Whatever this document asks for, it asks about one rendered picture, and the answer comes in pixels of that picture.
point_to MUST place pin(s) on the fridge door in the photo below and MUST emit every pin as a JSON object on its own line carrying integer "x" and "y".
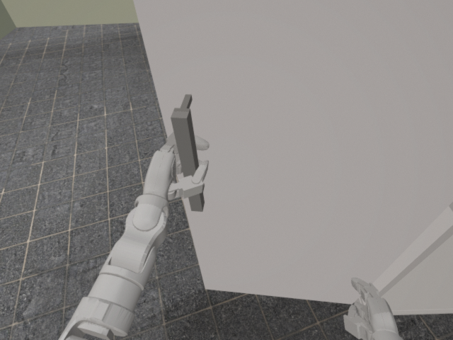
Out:
{"x": 330, "y": 131}

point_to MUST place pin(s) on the robot left hand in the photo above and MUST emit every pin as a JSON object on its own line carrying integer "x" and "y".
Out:
{"x": 164, "y": 166}

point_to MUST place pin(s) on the robot left forearm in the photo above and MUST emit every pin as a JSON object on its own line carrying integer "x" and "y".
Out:
{"x": 109, "y": 308}

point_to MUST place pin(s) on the handle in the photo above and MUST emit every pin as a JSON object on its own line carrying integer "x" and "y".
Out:
{"x": 184, "y": 134}

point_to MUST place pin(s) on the robot right hand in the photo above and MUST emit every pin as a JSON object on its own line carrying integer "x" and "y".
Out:
{"x": 362, "y": 321}

